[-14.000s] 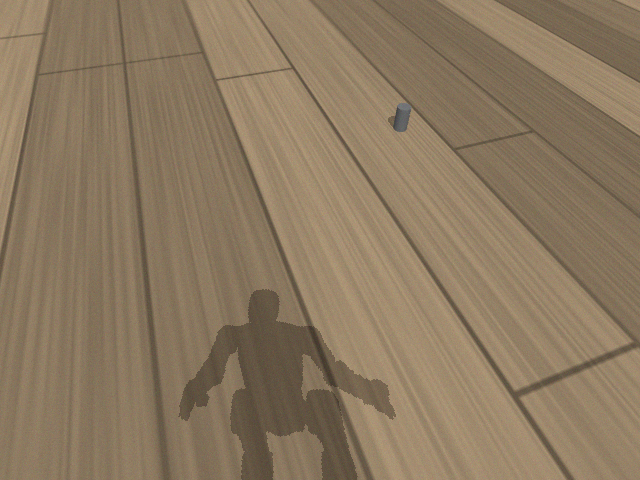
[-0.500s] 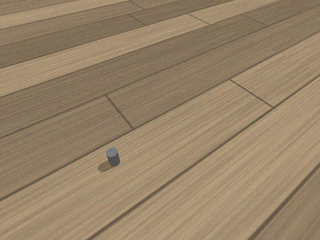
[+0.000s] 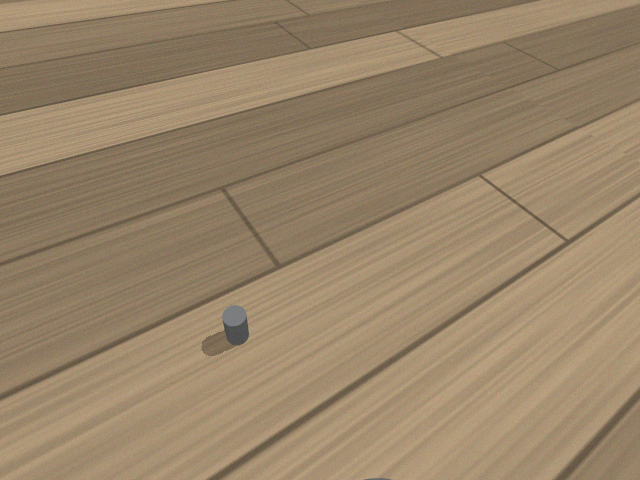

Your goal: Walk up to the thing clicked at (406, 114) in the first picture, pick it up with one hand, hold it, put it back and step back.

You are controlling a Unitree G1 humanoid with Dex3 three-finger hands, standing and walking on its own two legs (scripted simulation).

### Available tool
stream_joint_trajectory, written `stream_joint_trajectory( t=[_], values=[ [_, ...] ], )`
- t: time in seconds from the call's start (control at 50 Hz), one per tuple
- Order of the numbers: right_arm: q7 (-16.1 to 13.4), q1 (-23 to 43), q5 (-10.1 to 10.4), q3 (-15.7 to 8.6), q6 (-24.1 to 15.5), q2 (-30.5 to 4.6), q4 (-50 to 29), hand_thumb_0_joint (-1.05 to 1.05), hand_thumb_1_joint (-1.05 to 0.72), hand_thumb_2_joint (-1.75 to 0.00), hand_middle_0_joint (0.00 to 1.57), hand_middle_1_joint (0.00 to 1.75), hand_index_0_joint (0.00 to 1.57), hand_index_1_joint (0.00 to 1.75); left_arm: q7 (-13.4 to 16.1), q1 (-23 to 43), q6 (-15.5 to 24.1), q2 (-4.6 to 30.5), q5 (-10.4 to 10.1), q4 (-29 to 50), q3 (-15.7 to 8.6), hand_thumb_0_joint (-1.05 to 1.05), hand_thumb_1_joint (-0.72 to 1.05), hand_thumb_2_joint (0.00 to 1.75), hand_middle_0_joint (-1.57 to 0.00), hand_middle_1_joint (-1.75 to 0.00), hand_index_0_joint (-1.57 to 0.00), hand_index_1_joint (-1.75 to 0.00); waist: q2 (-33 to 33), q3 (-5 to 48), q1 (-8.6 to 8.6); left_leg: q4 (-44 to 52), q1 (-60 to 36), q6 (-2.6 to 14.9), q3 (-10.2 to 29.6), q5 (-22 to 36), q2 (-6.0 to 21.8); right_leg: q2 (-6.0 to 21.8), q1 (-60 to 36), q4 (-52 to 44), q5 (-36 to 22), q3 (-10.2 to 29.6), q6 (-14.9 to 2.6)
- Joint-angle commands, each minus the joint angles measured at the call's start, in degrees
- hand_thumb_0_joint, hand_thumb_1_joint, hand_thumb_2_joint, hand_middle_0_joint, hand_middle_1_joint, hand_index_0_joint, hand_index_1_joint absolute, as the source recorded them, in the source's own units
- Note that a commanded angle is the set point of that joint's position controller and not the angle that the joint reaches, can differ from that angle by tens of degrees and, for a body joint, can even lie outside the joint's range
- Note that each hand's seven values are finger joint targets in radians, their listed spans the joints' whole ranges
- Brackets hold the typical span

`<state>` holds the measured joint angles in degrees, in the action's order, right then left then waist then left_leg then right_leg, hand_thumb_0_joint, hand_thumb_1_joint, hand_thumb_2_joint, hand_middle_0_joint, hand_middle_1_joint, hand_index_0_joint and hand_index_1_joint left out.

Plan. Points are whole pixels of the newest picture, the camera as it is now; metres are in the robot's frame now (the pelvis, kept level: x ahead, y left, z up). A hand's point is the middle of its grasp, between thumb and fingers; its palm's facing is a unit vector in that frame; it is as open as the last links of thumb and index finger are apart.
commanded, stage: walk up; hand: left
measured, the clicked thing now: (236, 325) +0.68 +0.22 -0.70
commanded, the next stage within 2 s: none
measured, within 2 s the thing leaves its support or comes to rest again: neither
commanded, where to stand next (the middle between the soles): +0.26 -0.08 m, yaw +0 degrees
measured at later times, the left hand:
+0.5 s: hand (183, 381) +0.28 +0.20 -0.12, palm faces -0.04 -0.92 -0.38, open 7.3 cm
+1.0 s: hand (183, 375) +0.30 +0.21 -0.16, palm faces -0.03 -0.93 -0.37, open 7.4 cm
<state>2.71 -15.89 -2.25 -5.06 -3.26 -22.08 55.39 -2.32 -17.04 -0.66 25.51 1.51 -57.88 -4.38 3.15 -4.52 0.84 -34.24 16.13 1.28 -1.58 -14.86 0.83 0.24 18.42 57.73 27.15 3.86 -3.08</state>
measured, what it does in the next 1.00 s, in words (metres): walks ahead: right foot, then left foot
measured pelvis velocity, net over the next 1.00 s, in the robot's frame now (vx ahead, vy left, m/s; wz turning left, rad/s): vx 0.21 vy -0.06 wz -0.02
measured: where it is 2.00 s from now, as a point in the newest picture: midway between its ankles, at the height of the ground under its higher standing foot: outside the picture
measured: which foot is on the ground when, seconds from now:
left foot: down 0.00-0.36, up 0.38-0.72, down 0.74-1.00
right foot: up 0.00-0.32, down 0.34-1.00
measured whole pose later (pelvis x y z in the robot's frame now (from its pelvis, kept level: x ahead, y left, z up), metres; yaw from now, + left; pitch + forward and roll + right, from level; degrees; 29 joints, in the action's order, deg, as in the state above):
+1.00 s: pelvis +0.21 -0.06 -0.01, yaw -1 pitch -1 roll -1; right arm 0.1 -5.8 -0.8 -0.6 0.1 -21.1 49.0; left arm 0.7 -9.2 -0.2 22.5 -1.0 -52.7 -1.4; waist 0.2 -7.8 -0.9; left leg -39.9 24.8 0.6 -0.2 -13.7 1.3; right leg 0.7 14.4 39.3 24.6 0.2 -0.6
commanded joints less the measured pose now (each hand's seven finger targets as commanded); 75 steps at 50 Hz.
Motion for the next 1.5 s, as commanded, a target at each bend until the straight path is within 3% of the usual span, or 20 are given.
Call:
stream_joint_trajectory(
  t=[0.0,0.2,0.3,0.32,0.34,0.38,0.46,0.54,0.64,0.72,0.76,0.8,0.84,0.98,1.0,1.04,1.08,1.14,1.24,1.48],
  values=[
    [-1.6,0.7,1.1,-3.1,-2.2,-16.2,-6.5,0.0,-0.9,-0.9,0.2,0.3,0.2,0.3,0.1,-3.1,2.4,11.2,-1.1,4.0,-2.4,0.0,0.9,0.9,-0.2,-0.3,-0.2,-0.3,-11.2,-1.6,-0.9,23.0,-7.5,8.55,19.8,-15.7,14.8,3.8,14.6,2.0,-7.9,3.4,0.65],
    [-1.5,-4.2,1.5,-3.0,-2.8,-16.7,-9.2,0.0,-0.9,-0.9,0.2,0.3,0.2,0.3,-2.6,6.7,2.8,8.1,0.1,10.3,-2.5,0.0,0.9,0.9,-0.2,-0.3,-0.2,-0.3,-10.0,-3.6,1.35,20.5,-5.3,10.03,7.9,-2.3,13.2,5.0,7.8,-19.2,-16.0,-4.0,2.14],
    [-2.2,-3.8,2.0,-1.3,-1.7,-12.9,-11.2,0.0,-0.9,-0.9,0.2,0.3,0.2,0.3,-0.9,-2.7,4.2,8.2,-0.1,8.2,-3.3,0.0,0.9,0.9,-0.2,-0.3,-0.2,-0.3,-3.2,4.4,-4.16,-2.7,-2.4,5.39,1.3,22.5,8.7,0.4,-12.9,-28.4,-18.3,-7.2,-0.38],
    [-2.2,-7.4,2.3,-0.4,-1.8,-10.3,-11.7,0.0,-0.9,-0.9,0.2,0.3,0.2,0.3,-0.5,-8.2,4.8,11.9,0.1,7.8,-4.9,0.0,0.9,0.9,-0.2,-0.3,-0.2,-0.3,6.3,9.3,-6.15,-17.0,2.5,3.52,-0.9,14.7,4.7,5.6,-21.0,-31.9,-14.6,0.7,-2.33],
    [-2.1,-9.8,2.6,1.0,-1.8,-7.0,-12.9,0.0,-0.9,-0.9,0.2,0.3,0.2,0.3,0.1,-9.1,5.2,15.4,0.0,9.2,-5.4,0.0,0.9,0.9,-0.2,-0.3,-0.2,-0.3,16.9,10.5,-5.0,-27.7,13.8,0.92,-1.5,-13.2,-2.8,18.7,-26.9,-37.0,-15.2,22.2,-7.09],
    [-3.3,-7.9,2.1,-0.9,-0.8,-14.4,-10.7,0.0,-0.9,-0.9,0.2,0.3,0.2,0.3,0.4,-5.1,4.4,16.1,-1.6,10.6,-5.5,0.0,0.9,0.9,-0.2,-0.3,-0.2,-0.3,8.9,5.1,-4.85,-35.5,16.8,1.19,4.5,-16.9,-0.2,23.2,-17.7,-40.6,-9.8,29.1,-13.84],
    [-2.3,-8.5,2.6,-0.3,-0.1,-11.9,-8.8,0.0,-0.9,-0.9,0.2,0.3,0.2,0.3,1.2,-0.2,4.9,11.0,-1.8,12.7,-3.3,0.0,0.9,0.9,-0.2,-0.3,-0.2,-0.3,4.7,1.3,-1.35,-29.7,12.6,0.59,5.7,-8.4,1.8,14.6,-8.1,-39.0,-26.1,8.7,-9.64],
    [-2.4,-5.9,2.3,0.4,0.8,-9.0,-8.9,0.0,-0.9,-0.9,0.2,0.3,0.2,0.3,2.3,0.3,5.4,9.1,-1.2,13.9,-1.7,0.0,0.9,0.9,-0.2,-0.3,-0.2,-0.3,2.9,2.0,-1.42,-19.8,8.7,-1.74,4.9,-4.9,0.9,13.2,-5.9,-35.2,-50.1,0.5,-9.96],
    [-3.1,-2.0,2.1,0.5,0.9,-8.5,-8.2,0.0,-0.9,-0.9,0.2,0.3,0.2,0.3,3.1,3.1,4.0,9.9,-1.7,13.8,-1.1,0.0,0.9,0.9,-0.2,-0.3,-0.2,-0.3,4.6,6.0,-1.86,-6.8,2.1,-1.34,1.0,1.4,0.5,13.7,-6.8,-28.1,-51.9,-0.6,-8.02],
    [-3.5,-2.3,1.2,-0.7,0.8,-12.0,-7.8,0.0,-0.9,-0.9,0.2,0.3,0.2,0.3,3.4,4.6,2.5,9.3,-2.8,13.7,-0.2,0.0,0.9,0.9,-0.2,-0.3,-0.2,-0.3,-1.1,7.4,0.4,4.5,-6.3,1.94,4.8,20.4,2.2,10.8,-0.6,-19.3,-36.2,-0.7,-3.48],
    [-3.5,2.2,1.3,-1.7,0.8,-17.8,-10.0,0.0,-0.9,-0.9,0.2,0.3,0.2,0.3,3.7,1.5,1.4,6.3,-3.9,13.0,0.6,0.0,0.9,0.9,-0.2,-0.3,-0.2,-0.3,-14.1,10.0,-1.86,9.9,-7.6,10.95,24.1,33.8,17.7,-1.4,2.9,-7.4,-2.0,-5.1,1.19],
    [-3.8,4.6,1.8,-1.2,1.1,-15.7,-9.1,0.0,-0.9,-0.9,0.2,0.3,0.2,0.3,4.3,2.2,0.4,7.7,-3.2,10.4,0.4,0.0,0.9,0.9,-0.2,-0.3,-0.2,-0.3,-14.6,9.9,-1.22,9.4,-4.2,15.76,25.4,28.7,19.2,0.9,0.3,-2.1,9.9,-0.9,1.28],
    [-4.0,7.2,1.6,0.0,1.6,-13.3,-9.8,0.0,-0.9,-0.9,0.2,0.3,0.2,0.3,3.7,3.1,0.5,7.9,-3.2,9.2,-0.3,0.0,0.9,0.9,-0.2,-0.3,-0.2,-0.3,-13.6,8.8,-1.44,7.4,-1.4,12.05,16.7,28.2,14.1,0.4,-0.4,-3.8,8.2,-0.4,0.9],
    [-2.9,10.5,2.1,0.5,3.8,-12.1,-9.3,0.0,-0.9,-0.9,0.2,0.3,0.2,0.3,4.4,-0.2,2.7,7.7,-1.4,4.3,-0.2,0.0,0.9,0.9,-0.2,-0.3,-0.2,-0.3,-10.3,11.8,-3.22,-1.5,-2.8,5.94,11.3,18.7,9.0,1.0,-10.8,-33.2,-15.3,-3.4,1.99],
    [-2.6,11.0,2.7,1.3,3.8,-9.9,-9.0,0.0,-0.9,-0.9,0.2,0.3,0.2,0.3,4.7,1.6,3.4,9.2,-0.7,5.0,-0.2,0.0,0.9,0.9,-0.2,-0.3,-0.2,-0.3,-6.7,10.4,-2.88,-3.5,2.1,3.44,9.9,16.4,7.1,6.3,-11.9,-35.0,-17.1,4.9,0.43],
    [-2.7,11.6,2.0,0.3,4.4,-10.9,-8.0,0.0,-0.9,-0.9,0.2,0.3,0.2,0.3,4.5,10.0,3.4,16.7,-0.2,6.6,-1.3,0.0,0.9,0.9,-0.2,-0.3,-0.2,-0.3,5.8,4.3,-0.29,-9.1,1.8,0.25,4.9,-11.5,1.2,19.5,2.0,-35.5,-17.3,17.7,-8.62],
    [-2.1,10.4,1.6,-0.4,4.1,-12.3,-6.1,0.0,-0.9,-0.9,0.2,0.3,0.2,0.3,4.1,12.7,3.6,12.1,-0.3,7.7,-0.2,0.0,0.9,0.9,-0.2,-0.3,-0.2,-0.3,1.9,1.4,1.75,-4.6,-3.1,0.66,5.9,-8.2,2.2,15.3,5.9,-33.4,-15.5,10.4,-5.9],
    [-1.5,11.9,2.3,0.2,2.8,-10.9,-4.8,0.0,-0.9,-0.9,0.2,0.3,0.2,0.3,3.9,11.0,4.2,9.5,-0.8,5.7,0.4,0.0,0.9,0.9,-0.2,-0.3,-0.2,-0.3,0.5,5.6,0.04,2.6,-8.9,3.11,8.0,17.6,4.8,7.2,0.5,-30.2,-21.8,1.3,0.71],
    [-0.9,14.1,1.9,0.9,3.5,-10.9,-2.6,0.0,-0.9,-0.9,0.2,0.3,0.2,0.3,3.2,11.9,3.3,9.2,-0.6,3.8,1.0,0.0,0.9,0.9,-0.2,-0.3,-0.2,-0.3,0.4,1.4,-0.24,10.7,-2.8,1.27,10.1,-8.2,4.8,7.3,0.8,-37.2,2.2,3.5,0.36],
    [-1.3,14.1,1.5,1.6,2.6,-11.3,1.4,0.0,-0.9,-0.9,0.2,0.3,0.2,0.3,2.9,8.7,3.3,8.4,-1.2,-0.4,1.5,0.0,0.9,0.9,-0.2,-0.3,-0.2,-0.3,-7.4,5.6,-1.57,17.6,-2.1,1.09,12.5,-7.5,6.9,5.0,-8.9,-37.8,-9.9,-0.1,0.75]
  ],
)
